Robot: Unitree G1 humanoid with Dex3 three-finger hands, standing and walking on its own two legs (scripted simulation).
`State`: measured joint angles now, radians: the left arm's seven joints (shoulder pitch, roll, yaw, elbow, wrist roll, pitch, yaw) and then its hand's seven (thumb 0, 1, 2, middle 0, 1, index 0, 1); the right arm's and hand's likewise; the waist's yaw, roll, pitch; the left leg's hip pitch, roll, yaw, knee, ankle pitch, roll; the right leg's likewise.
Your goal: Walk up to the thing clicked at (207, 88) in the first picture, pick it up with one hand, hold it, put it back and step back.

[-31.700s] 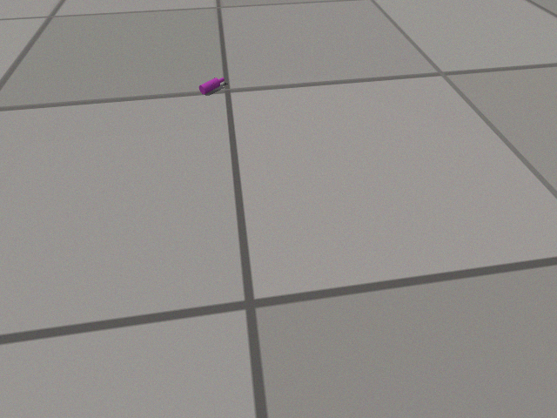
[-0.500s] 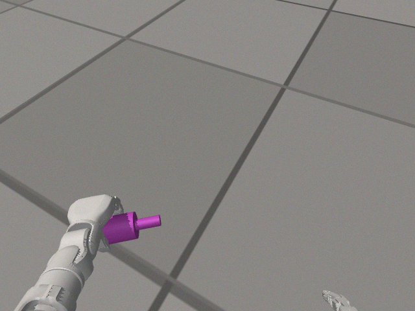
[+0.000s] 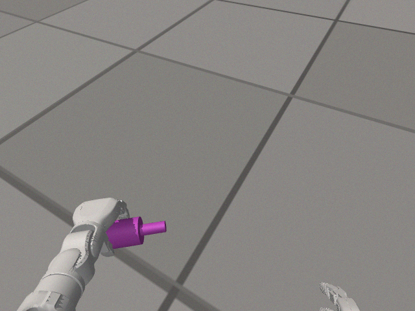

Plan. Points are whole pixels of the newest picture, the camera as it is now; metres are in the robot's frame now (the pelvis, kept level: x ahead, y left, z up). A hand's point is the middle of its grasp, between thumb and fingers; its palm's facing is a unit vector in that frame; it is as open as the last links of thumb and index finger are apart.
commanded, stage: hold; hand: left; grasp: from above
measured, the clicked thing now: (123, 232) +0.32 +0.20 -0.08
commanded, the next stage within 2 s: crouch in 1.18 s
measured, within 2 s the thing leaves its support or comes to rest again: neither
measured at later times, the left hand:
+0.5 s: hand (102, 238) +0.28 +0.22 -0.03, palm faces -0.43 -0.06 -0.90, open 9.1 cm
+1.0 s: hand (104, 238) +0.28 +0.22 -0.03, palm faces -0.43 -0.07 -0.90, open 9.1 cm
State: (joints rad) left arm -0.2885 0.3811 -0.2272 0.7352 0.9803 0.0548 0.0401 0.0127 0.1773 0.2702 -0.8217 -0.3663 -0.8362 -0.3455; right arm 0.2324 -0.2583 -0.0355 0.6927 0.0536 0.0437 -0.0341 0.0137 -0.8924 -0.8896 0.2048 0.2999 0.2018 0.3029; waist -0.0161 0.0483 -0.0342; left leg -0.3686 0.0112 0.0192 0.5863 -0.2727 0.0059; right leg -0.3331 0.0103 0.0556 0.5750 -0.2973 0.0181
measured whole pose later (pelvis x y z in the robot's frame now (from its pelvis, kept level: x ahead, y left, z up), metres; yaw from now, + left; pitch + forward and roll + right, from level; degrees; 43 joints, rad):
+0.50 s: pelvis -0.01 +0.00 +0.01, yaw +0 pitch +0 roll +0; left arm -0.26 0.39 -0.24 0.66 0.97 0.05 -0.01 0.01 0.16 0.30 -0.80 -0.42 -0.81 -0.40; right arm 0.20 -0.26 -0.02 0.68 0.06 0.05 -0.04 0.01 -0.90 -0.89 0.20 0.30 0.20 0.30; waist 0.00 0.06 -0.01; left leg -0.30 0.01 0.02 0.52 -0.23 0.00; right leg -0.27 0.01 0.06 0.52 -0.26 0.02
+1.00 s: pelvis -0.01 +0.00 +0.01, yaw +0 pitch +0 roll +0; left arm -0.25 0.38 -0.23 0.65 0.98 0.05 -0.01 0.01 0.15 0.34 -0.77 -0.46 -0.79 -0.44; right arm 0.18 -0.26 -0.02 0.68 0.07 0.06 -0.05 0.01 -0.90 -0.89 0.20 0.30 0.20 0.30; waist 0.00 0.05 0.00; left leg -0.27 0.01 0.02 0.49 -0.21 0.00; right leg -0.24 0.01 0.05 0.49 -0.25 0.01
